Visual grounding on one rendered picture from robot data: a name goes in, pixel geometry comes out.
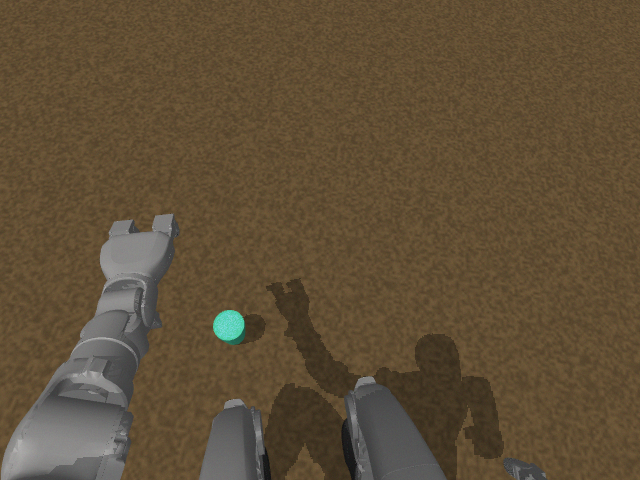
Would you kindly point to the cup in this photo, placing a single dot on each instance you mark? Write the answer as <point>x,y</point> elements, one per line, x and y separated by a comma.
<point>229,326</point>

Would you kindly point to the left robot arm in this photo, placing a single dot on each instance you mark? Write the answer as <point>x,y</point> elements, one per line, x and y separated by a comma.
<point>78,428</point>

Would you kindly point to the right robot foot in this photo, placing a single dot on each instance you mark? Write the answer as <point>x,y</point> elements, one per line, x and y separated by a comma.
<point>348,451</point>

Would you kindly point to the left robot hand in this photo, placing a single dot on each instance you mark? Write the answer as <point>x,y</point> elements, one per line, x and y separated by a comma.
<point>146,253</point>

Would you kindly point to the right robot hand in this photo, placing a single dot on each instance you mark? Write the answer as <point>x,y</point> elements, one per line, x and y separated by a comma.
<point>523,471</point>

